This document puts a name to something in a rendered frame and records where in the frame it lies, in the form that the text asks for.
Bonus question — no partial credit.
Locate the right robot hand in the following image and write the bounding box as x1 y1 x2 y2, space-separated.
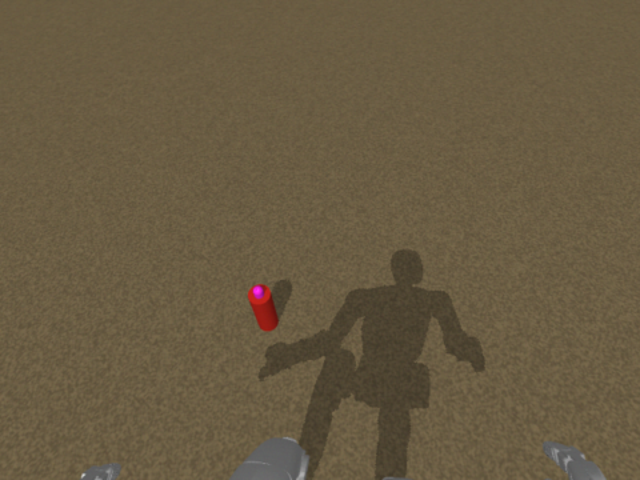
542 441 607 480

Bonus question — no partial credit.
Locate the left robot hand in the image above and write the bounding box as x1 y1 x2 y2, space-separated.
80 463 121 480

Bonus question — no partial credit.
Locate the bottle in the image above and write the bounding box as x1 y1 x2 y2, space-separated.
248 284 278 331

